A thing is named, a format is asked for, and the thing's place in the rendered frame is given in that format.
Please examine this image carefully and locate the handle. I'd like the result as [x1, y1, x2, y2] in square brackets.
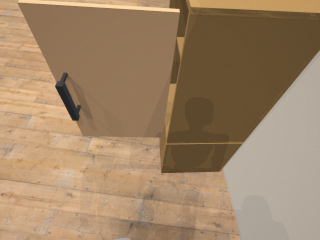
[55, 72, 81, 121]

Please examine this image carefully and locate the cupboard door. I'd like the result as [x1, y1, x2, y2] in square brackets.
[17, 0, 180, 138]

